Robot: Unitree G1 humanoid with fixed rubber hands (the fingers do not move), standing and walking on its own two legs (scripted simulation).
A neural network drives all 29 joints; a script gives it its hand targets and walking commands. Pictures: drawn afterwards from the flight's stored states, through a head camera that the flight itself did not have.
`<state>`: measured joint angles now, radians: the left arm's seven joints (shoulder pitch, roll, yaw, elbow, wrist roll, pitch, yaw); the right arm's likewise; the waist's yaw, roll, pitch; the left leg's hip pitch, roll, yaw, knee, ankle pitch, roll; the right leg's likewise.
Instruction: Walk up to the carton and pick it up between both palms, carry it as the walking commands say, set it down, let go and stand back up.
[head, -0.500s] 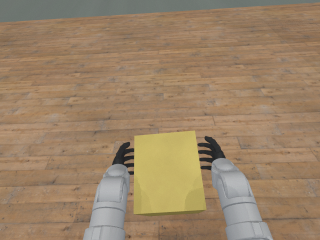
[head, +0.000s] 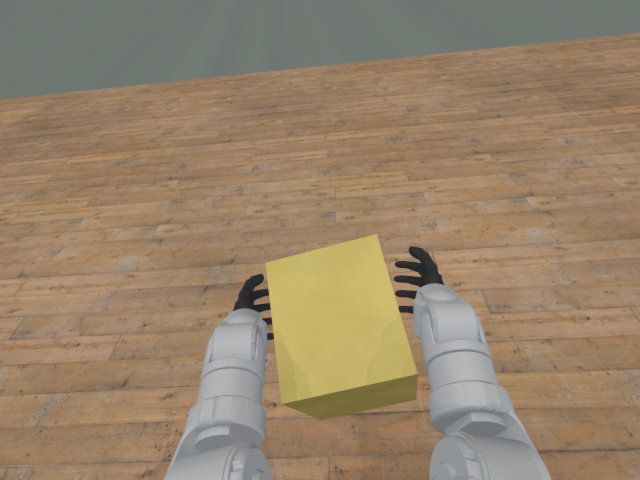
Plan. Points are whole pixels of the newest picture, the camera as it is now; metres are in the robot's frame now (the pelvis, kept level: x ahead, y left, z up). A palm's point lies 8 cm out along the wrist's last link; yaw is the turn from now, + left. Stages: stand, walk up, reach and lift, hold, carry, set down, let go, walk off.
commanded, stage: hold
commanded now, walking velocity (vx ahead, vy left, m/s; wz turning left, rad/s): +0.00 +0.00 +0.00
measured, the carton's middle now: (346, 336) +0.34 -0.01 -0.03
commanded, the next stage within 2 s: set down in 0.30 s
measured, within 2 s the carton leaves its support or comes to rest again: neither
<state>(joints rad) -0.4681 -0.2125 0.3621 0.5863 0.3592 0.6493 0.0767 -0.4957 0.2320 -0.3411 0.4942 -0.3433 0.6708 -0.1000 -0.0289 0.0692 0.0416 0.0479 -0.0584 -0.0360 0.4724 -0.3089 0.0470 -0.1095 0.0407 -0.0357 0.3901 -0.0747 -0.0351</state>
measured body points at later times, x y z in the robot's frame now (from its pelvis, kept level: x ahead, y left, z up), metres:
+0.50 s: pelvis -0.01 -0.02 +0.00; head -0.05 -0.05 +0.44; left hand +0.32 +0.11 +0.04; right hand +0.33 -0.14 +0.04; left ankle -0.01 +0.09 -0.74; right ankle +0.11 -0.09 -0.74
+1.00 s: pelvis -0.02 +0.00 -0.02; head +0.06 -0.02 +0.42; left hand +0.34 +0.12 -0.04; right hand +0.34 -0.13 -0.05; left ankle -0.01 +0.09 -0.74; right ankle +0.11 -0.09 -0.74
